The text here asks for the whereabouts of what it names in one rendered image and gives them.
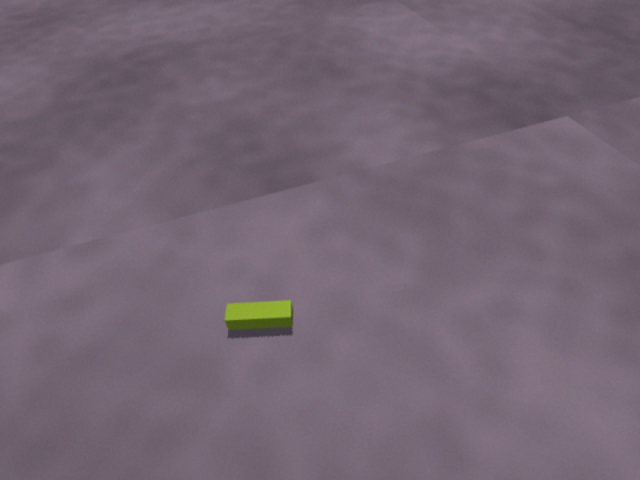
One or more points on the carton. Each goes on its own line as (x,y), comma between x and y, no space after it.
(253,315)

